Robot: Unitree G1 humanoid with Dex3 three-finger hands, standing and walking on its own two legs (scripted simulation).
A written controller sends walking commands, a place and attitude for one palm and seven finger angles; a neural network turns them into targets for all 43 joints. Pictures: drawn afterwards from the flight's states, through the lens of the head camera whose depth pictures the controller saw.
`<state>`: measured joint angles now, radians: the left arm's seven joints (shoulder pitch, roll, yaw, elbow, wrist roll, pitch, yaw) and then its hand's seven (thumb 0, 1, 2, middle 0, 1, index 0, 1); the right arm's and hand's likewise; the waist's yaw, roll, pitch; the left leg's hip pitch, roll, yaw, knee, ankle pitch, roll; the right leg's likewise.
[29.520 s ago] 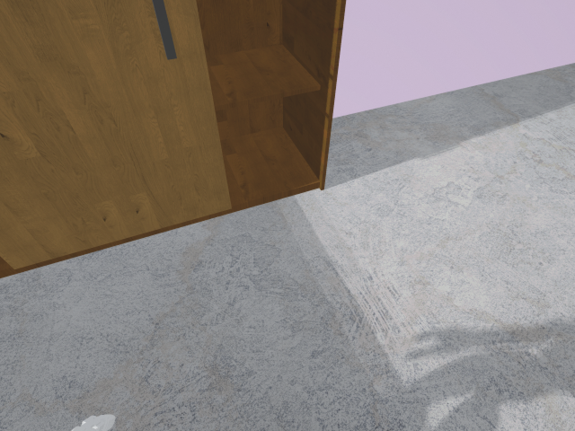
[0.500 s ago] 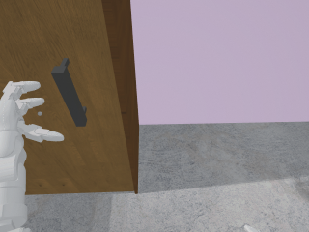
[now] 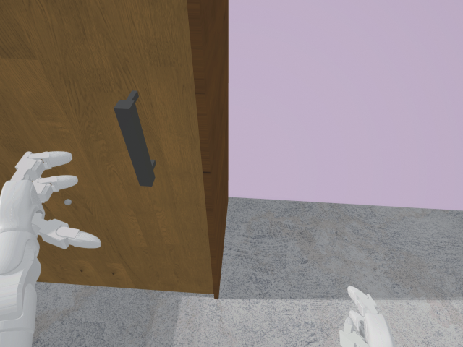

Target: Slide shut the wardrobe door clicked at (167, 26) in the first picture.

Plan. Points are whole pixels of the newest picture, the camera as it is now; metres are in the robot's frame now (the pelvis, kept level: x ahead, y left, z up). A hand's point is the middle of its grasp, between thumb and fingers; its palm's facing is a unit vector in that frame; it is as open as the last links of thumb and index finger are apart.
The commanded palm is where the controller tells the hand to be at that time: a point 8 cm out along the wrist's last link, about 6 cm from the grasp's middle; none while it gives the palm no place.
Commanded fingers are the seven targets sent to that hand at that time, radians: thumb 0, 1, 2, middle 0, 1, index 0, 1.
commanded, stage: draw the hand back to the body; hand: left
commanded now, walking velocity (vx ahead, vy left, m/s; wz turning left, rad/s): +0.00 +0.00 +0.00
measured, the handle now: (140, 140) +0.44 +0.24 +0.13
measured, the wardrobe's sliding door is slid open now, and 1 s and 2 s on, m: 0.00 0.00 0.00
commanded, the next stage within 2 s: step back with the hand held close in 1.66 s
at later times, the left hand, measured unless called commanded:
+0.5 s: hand (63, 218) +0.24 +0.27 +0.15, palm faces +0.14 -0.99 -0.04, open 14.7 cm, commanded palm +0.20 +0.32 +0.16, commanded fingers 0.00 -0.48 0.23 -0.25 -1.11 -0.25 -1.11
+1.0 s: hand (54, 219) +0.22 +0.27 +0.16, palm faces +0.45 -0.82 -0.34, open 11.7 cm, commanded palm +0.17 +0.31 +0.18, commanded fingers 0.00 0.43 0.67 -0.22 -0.58 -0.22 -0.58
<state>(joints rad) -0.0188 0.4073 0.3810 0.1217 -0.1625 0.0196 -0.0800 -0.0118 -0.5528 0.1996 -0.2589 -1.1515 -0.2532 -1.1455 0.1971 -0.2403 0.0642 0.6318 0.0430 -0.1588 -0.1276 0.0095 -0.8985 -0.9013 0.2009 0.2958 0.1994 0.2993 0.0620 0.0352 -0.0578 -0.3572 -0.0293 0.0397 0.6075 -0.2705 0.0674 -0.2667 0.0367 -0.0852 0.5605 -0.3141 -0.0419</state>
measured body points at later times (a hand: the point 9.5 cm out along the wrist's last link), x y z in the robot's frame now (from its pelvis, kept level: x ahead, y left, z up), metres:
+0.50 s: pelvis +0.00 +0.00 +0.00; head -0.04 -0.01 +0.45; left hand +0.22 +0.33 +0.16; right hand +0.18 -0.24 -0.06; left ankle +0.03 +0.07 -0.73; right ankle -0.01 -0.09 -0.73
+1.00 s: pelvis +0.01 +0.01 +0.01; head -0.01 -0.01 +0.46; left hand +0.19 +0.32 +0.18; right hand +0.19 -0.22 -0.08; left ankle +0.03 +0.07 -0.73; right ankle -0.01 -0.09 -0.73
